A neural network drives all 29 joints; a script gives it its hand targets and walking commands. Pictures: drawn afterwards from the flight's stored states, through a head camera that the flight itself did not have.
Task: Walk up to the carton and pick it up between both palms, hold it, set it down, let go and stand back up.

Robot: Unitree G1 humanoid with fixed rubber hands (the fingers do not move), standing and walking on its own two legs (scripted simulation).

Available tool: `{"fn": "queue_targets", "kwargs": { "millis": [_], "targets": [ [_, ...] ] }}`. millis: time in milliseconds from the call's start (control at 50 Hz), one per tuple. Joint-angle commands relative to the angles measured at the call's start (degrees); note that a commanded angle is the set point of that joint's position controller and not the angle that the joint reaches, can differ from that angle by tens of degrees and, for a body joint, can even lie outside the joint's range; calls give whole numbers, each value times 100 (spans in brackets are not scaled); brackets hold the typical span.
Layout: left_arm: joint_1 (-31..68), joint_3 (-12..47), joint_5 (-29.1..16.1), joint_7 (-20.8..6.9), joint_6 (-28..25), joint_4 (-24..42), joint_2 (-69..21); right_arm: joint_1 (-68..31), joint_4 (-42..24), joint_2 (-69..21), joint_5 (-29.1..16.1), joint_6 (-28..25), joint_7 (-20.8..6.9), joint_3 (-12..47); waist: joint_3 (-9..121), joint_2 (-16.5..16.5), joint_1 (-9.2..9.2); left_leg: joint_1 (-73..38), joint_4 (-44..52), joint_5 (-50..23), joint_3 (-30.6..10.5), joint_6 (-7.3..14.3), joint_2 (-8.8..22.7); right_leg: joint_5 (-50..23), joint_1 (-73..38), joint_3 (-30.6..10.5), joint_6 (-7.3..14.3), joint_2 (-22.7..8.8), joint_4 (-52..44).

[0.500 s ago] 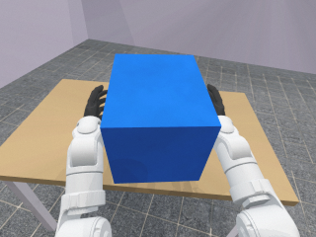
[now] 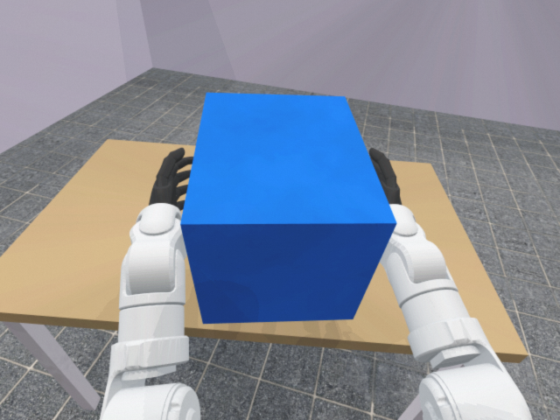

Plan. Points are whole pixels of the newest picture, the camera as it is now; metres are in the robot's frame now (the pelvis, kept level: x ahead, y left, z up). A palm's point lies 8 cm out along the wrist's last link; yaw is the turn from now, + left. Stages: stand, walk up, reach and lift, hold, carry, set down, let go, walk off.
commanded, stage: hold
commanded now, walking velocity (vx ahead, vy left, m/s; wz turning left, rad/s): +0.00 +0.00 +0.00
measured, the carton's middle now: (278, 203) +0.38 +0.00 +0.17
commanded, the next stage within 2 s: none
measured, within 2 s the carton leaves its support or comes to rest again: neither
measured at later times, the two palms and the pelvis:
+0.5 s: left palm (174, 204) +0.36 +0.14 +0.18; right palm (394, 205) +0.36 -0.16 +0.18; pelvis +0.00 +0.00 +0.00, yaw +0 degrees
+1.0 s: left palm (174, 204) +0.36 +0.14 +0.18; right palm (390, 207) +0.36 -0.15 +0.18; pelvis +0.00 +0.00 +0.00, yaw +0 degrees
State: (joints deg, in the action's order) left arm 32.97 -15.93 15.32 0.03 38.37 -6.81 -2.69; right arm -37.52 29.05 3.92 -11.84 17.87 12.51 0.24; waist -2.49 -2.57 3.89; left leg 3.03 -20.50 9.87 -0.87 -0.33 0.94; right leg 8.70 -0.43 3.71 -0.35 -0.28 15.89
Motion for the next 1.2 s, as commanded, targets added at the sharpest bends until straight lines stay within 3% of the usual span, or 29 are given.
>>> {"fn": "queue_targets", "kwargs": {
  "millis": [0,40,60,100,180,220,280,320,360,480,540,580,660,680,740,780,800,860,880,900,940,1000,1060,1100,1120,1180],
  "targets": [
    [3783,3105,-784,-782,-396,671,-3225,-4328,-1870,-3692,-370,-392,-552,2203,2601,398,4,-790,106,-1585,127,-174,-350,-1025,-364,52,-210,381,-112],
    [3798,3088,-785,-794,-399,642,-3217,-4326,-1848,-3707,-350,-387,-547,2185,2591,376,16,-759,124,-1517,135,-160,-356,-1022,-379,44,-219,370,-115],
    [3764,3251,-869,-802,-444,760,-3267,-4185,-1924,-3762,-410,-413,-553,2214,2697,416,147,-878,122,-1557,128,-181,-372,-1179,-368,34,-191,384,-82],
    [3715,3363,-887,-811,-483,775,-3287,-4068,-1908,-3701,-332,-413,-537,2109,2719,518,238,-852,77,-1639,113,-259,-373,-1242,-385,75,-175,396,-84],
    [3700,3274,-803,-789,-485,573,-3347,-4113,-1797,-3571,-240,-396,-603,2014,2499,634,214,-888,155,-1443,120,-273,-350,-913,-175,68,-142,374,-135],
    [3436,3157,-776,-816,-479,421,-3310,-4164,-2007,-3645,-329,-421,-568,2161,2432,354,128,-757,140,-1583,100,-223,-384,-1314,-397,56,-215,372,-97],
    [3544,2931,-642,-884,-509,342,-3093,-4151,-1847,-3762,-310,-389,-546,2232,2278,95,-11,-492,280,-1210,169,-85,-427,-1299,-623,59,-334,332,-75],
    [3866,3098,-807,-853,-586,670,-3214,-4314,-1943,-3886,-411,-423,-546,2292,2611,288,73,-566,228,-1310,176,-72,-414,-1368,-557,10,-308,340,-31],
    [3923,3268,-917,-789,-613,749,-3295,-4529,-2269,-3924,-421,-475,-569,2406,2951,279,38,-804,150,-1512,146,-137,-430,-1453,-485,28,-306,376,-1],
    [3938,3118,-860,-721,-615,546,-3245,-4308,-1659,-3766,-325,-373,-641,2173,2566,397,13,-750,232,-1217,149,-145,-351,-830,-172,45,-200,405,-119],
    [3757,2662,-555,-807,-461,-133,-3154,-4233,-1105,-3643,-86,-325,-662,1798,1832,227,12,-423,488,-384,236,-20,-327,-44,-55,44,-205,302,-270],
    [3910,2617,-582,-866,-497,-83,-3193,-4448,-1300,-3762,-140,-412,-658,1851,2152,171,-66,-448,438,-700,251,5,-377,-475,-207,27,-258,305,-219],
    [3776,3206,-932,-821,-630,681,-3333,-4333,-2118,-3909,-471,-545,-509,2413,3230,320,136,-1014,-96,-2204,83,-181,-440,-2237,-708,5,-331,393,80],
    [3772,3318,-925,-815,-651,844,-3291,-4181,-2055,-3881,-472,-488,-473,2413,3101,401,196,-1017,-112,-2200,79,-241,-458,-2301,-663,13,-317,403,78],
    [3865,2963,-678,-842,-580,403,-3117,-4111,-1473,-3752,-272,-363,-532,2178,2253,323,114,-582,300,-969,177,-155,-433,-985,-300,52,-322,326,-129],
    [3888,2997,-723,-851,-573,363,-3202,-4163,-1510,-3667,-243,-414,-607,2007,2230,456,166,-529,358,-863,187,-138,-390,-691,-203,50,-220,321,-144],
    [3888,2891,-630,-850,-557,181,-3167,-4227,-1417,-3638,-144,-431,-639,1911,2055,374,119,-550,395,-844,159,-144,-375,-541,-142,74,-189,326,-197],
    [4026,3102,-824,-770,-628,413,-3317,-4503,-1678,-3747,-235,-554,-661,2028,2661,333,136,-848,246,-1187,84,-193,-339,-693,-133,135,-161,400,-153],
    [4211,3192,-883,-739,-667,388,-3422,-4627,-1735,-3747,-222,-571,-675,1974,2738,503,128,-913,216,-1179,93,-250,-332,-587,-26,119,-142,418,-157],
    [4271,3381,-972,-690,-737,655,-3474,-4608,-1845,-3841,-282,-599,-693,2103,3103,462,130,-1001,123,-1427,104,-244,-329,-782,-62,125,-146,444,-124],
    [4247,3440,-974,-644,-738,511,-3526,-4617,-1818,-3731,-234,-607,-723,2070,3012,615,140,-1108,96,-1446,87,-287,-306,-716,92,107,-106,467,-155],
    [3817,3329,-865,-632,-623,294,-3483,-4449,-1725,-3643,-270,-547,-693,2108,2831,548,85,-976,66,-1537,91,-281,-303,-902,-29,77,-147,425,-133],
    [3570,3133,-797,-696,-540,546,-3373,-4067,-1603,-3677,-364,-443,-604,2218,2597,343,82,-886,102,-1714,130,-207,-359,-1396,-362,33,-217,381,-69],
    [3633,3189,-854,-750,-550,678,-3409,-4150,-1868,-3727,-420,-436,-561,2295,2802,278,126,-924,110,-1848,100,-230,-381,-1551,-471,35,-232,402,-54],
    [3595,2973,-748,-774,-513,396,-3307,-4175,-1744,-3597,-377,-379,-548,2177,2535,283,125,-871,143,-1625,96,-219,-397,-1375,-415,25,-241,379,-98],
    [3532,2990,-702,-808,-529,504,-3229,-4130,-1847,-3619,-451,-418,-577,2256,2412,305,69,-714,213,-1498,144,-190,-397,-1321,-510,-3,-231,353,-100]
  ]
}}
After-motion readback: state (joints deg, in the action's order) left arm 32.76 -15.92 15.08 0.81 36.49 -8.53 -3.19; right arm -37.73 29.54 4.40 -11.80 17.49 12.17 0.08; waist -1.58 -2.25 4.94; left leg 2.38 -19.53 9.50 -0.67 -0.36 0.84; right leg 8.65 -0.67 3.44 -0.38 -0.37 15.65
